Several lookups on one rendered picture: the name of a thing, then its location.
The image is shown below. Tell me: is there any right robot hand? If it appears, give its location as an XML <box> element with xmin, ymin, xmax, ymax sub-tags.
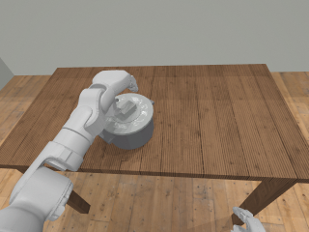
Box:
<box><xmin>231</xmin><ymin>206</ymin><xmax>266</xmax><ymax>232</ymax></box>

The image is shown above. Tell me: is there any left robot upper arm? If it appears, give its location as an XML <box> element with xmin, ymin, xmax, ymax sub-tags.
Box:
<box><xmin>0</xmin><ymin>164</ymin><xmax>73</xmax><ymax>232</ymax></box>

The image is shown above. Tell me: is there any table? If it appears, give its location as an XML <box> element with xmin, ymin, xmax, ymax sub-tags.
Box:
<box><xmin>0</xmin><ymin>64</ymin><xmax>309</xmax><ymax>226</ymax></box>

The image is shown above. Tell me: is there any knob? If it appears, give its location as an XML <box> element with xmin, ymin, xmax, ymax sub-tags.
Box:
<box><xmin>116</xmin><ymin>98</ymin><xmax>137</xmax><ymax>118</ymax></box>

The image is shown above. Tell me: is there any robot left forearm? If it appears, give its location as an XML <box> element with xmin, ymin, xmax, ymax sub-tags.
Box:
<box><xmin>9</xmin><ymin>81</ymin><xmax>115</xmax><ymax>205</ymax></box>

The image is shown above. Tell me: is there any left robot hand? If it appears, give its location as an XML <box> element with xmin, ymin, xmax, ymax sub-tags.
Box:
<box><xmin>92</xmin><ymin>70</ymin><xmax>138</xmax><ymax>117</ymax></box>

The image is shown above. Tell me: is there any pot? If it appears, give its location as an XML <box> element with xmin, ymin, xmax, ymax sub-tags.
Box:
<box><xmin>98</xmin><ymin>99</ymin><xmax>155</xmax><ymax>150</ymax></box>

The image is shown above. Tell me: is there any lid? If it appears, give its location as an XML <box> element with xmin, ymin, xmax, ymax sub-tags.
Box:
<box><xmin>104</xmin><ymin>93</ymin><xmax>154</xmax><ymax>135</ymax></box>

